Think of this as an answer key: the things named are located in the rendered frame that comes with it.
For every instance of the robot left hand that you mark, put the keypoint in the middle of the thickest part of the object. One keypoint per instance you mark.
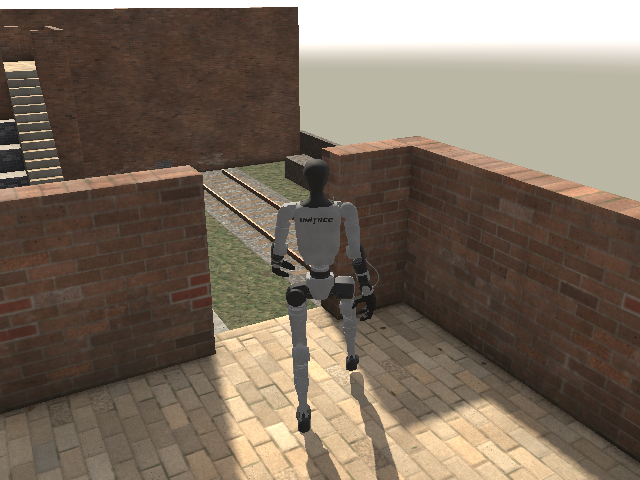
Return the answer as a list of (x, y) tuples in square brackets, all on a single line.
[(286, 265)]

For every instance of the robot right shin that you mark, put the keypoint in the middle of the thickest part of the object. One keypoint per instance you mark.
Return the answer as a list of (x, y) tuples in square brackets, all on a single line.
[(350, 329)]

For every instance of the left robot upper arm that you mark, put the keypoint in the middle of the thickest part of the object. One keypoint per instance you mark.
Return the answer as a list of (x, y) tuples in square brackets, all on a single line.
[(285, 213)]

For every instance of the right robot upper arm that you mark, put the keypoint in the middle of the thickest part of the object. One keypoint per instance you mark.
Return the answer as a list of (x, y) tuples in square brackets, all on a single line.
[(349, 212)]

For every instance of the right robot thigh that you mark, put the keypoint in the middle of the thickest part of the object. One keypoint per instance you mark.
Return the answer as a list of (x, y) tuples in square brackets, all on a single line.
[(344, 289)]

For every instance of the robot left forearm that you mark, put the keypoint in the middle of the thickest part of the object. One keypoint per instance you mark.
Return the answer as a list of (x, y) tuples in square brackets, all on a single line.
[(276, 260)]

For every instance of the robot right hand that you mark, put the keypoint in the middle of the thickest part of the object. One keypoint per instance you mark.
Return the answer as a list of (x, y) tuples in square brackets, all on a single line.
[(370, 305)]

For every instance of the robot right forearm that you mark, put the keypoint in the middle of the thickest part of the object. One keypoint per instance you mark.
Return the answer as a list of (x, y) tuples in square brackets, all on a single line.
[(362, 273)]

